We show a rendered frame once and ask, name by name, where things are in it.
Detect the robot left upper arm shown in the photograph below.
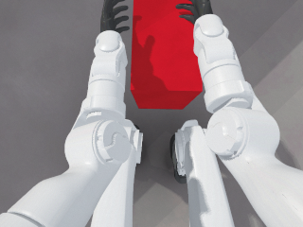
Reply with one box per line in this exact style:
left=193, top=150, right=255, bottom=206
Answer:
left=0, top=118, right=132, bottom=227

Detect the robot right hand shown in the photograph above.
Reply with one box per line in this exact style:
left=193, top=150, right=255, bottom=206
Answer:
left=175, top=0, right=213, bottom=25

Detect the right robot foot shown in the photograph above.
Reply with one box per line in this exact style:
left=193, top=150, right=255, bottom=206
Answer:
left=169, top=134, right=187, bottom=183

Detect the right robot thigh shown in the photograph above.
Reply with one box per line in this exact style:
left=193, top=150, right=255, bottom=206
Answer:
left=175, top=125, right=235, bottom=227

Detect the left robot forearm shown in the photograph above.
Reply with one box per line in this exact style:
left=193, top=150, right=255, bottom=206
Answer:
left=71, top=30, right=128, bottom=131

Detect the robot left hand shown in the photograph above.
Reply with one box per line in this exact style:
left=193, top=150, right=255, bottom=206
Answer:
left=100, top=0, right=130, bottom=33

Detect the right robot forearm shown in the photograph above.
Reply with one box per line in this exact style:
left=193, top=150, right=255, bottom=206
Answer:
left=193, top=14, right=268, bottom=114

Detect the robot right upper arm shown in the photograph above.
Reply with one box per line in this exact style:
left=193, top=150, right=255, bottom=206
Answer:
left=205, top=106, right=303, bottom=227

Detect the carton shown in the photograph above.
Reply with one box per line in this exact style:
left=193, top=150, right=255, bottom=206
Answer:
left=130, top=0, right=203, bottom=110

